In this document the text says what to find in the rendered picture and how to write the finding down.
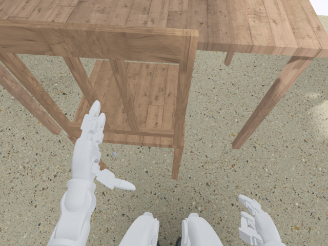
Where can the table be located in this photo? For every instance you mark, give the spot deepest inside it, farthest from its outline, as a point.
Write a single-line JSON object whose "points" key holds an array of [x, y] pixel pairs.
{"points": [[277, 27]]}

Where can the left robot thigh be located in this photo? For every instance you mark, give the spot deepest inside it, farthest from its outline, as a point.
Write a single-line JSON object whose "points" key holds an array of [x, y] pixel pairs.
{"points": [[142, 232]]}

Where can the left robot hand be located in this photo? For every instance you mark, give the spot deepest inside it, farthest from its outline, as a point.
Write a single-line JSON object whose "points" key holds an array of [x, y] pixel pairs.
{"points": [[86, 151]]}

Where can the right robot thigh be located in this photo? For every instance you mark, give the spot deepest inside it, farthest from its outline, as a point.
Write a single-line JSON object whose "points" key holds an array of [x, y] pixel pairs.
{"points": [[196, 231]]}

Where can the robot thigh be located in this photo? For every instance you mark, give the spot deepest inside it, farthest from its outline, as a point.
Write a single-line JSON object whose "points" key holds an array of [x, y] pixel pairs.
{"points": [[196, 231], [142, 232]]}

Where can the right robot hand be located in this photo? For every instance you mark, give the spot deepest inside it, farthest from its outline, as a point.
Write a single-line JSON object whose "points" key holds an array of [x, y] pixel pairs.
{"points": [[262, 228]]}

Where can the left robot forearm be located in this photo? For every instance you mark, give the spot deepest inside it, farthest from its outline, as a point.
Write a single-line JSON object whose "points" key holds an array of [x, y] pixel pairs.
{"points": [[76, 207]]}

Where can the chair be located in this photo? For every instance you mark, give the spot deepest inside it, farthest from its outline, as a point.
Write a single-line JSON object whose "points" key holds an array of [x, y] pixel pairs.
{"points": [[145, 104]]}

